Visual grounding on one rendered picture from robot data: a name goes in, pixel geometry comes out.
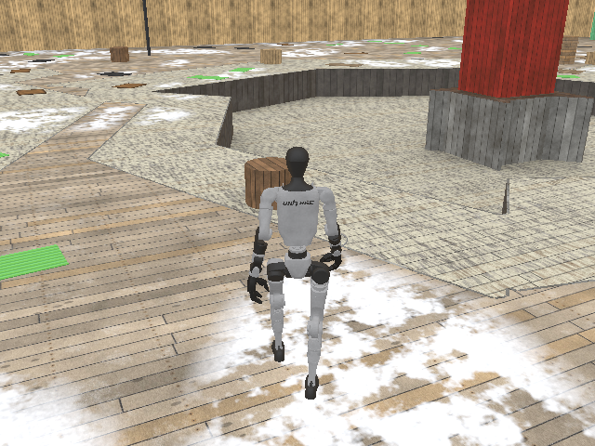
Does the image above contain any robot thigh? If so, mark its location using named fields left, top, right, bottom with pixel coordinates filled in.
left=307, top=261, right=330, bottom=338
left=267, top=258, right=285, bottom=310

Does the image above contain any left robot forearm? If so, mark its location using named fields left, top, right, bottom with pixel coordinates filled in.
left=248, top=227, right=268, bottom=278

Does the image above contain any right robot thigh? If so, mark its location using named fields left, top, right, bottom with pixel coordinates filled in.
left=307, top=261, right=330, bottom=338

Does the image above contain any robot left upper arm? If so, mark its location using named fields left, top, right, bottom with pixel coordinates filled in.
left=258, top=187, right=279, bottom=241

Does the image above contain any left robot thigh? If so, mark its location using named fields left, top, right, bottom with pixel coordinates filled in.
left=267, top=258, right=285, bottom=310

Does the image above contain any robot left hand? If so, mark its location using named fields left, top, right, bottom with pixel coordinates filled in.
left=247, top=275, right=269, bottom=304

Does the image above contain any robot right hand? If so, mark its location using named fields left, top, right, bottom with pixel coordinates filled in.
left=320, top=251, right=342, bottom=271

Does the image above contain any robot right upper arm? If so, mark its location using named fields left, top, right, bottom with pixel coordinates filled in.
left=316, top=187, right=338, bottom=236

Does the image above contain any right robot forearm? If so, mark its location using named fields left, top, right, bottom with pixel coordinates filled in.
left=328, top=223, right=342, bottom=256

